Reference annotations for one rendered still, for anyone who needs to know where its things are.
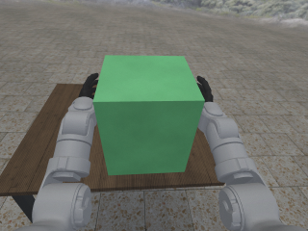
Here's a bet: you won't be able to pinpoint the robot right upper arm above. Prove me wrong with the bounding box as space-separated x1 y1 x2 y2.
218 182 308 231

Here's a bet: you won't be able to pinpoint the robot left forearm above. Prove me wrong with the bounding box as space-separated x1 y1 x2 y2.
32 96 97 222

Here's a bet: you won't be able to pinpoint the robot right forearm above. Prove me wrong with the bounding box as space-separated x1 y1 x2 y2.
197 101 280 217

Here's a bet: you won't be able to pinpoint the carton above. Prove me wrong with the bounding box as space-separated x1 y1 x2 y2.
92 55 205 176

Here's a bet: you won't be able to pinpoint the right robot hand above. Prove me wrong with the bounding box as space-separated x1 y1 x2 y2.
196 76 214 102

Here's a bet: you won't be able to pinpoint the table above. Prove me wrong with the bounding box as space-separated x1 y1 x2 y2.
0 84 225 223

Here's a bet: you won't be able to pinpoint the left robot hand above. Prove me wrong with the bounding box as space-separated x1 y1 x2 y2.
78 73 99 99

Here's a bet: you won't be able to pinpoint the robot left upper arm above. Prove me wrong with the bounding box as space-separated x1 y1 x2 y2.
13 183 92 231

